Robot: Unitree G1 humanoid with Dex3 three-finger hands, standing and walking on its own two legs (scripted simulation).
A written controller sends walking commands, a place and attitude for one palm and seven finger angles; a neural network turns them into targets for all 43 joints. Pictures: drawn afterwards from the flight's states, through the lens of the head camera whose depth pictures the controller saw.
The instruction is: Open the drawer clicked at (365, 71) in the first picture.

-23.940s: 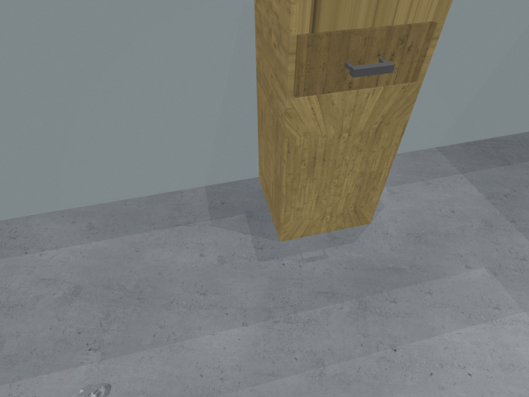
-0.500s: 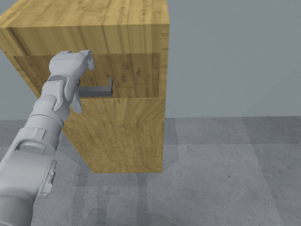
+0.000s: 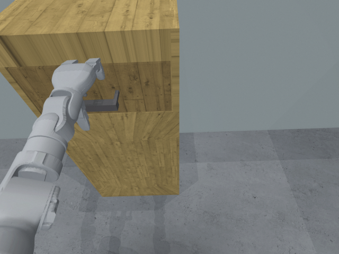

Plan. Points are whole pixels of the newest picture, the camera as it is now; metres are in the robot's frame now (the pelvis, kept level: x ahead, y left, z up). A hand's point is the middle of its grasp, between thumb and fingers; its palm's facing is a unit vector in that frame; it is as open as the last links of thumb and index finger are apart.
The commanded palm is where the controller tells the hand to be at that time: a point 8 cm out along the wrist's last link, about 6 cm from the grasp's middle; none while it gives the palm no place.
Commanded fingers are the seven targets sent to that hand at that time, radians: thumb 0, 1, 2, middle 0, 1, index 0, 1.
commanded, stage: re-aim the fingers above the handle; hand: left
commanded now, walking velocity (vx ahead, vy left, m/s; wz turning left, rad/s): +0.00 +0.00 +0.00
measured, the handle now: (96, 100) +0.51 +0.21 +0.08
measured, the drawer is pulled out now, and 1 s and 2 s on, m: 0.00 0.00 0.00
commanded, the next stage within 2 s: lower the fingers behind the handle in 1.64 s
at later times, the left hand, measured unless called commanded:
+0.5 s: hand (95, 95) +0.47 +0.18 +0.13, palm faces +0.04 -0.05 -1.00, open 13.7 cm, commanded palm +0.45 +0.22 +0.20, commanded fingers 0.00 -0.50 0.30 -0.30 -1.20 -0.30 -1.20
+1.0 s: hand (94, 98) +0.46 +0.18 +0.13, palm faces -0.03 -0.04 -1.00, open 13.8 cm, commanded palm +0.45 +0.21 +0.20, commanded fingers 0.00 -0.50 0.30 -0.30 -1.20 -0.30 -1.20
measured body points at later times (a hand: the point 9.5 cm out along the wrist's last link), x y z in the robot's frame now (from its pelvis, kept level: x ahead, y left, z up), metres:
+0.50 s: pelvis -0.01 +0.01 +0.00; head +0.04 -0.01 +0.45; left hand +0.46 +0.18 +0.18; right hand +0.06 -0.26 -0.14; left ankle +0.00 +0.09 -0.73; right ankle -0.04 -0.09 -0.73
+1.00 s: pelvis -0.01 +0.01 +0.00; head +0.03 +0.00 +0.45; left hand +0.45 +0.18 +0.18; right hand +0.04 -0.27 -0.13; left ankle +0.00 +0.09 -0.73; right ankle -0.04 -0.09 -0.73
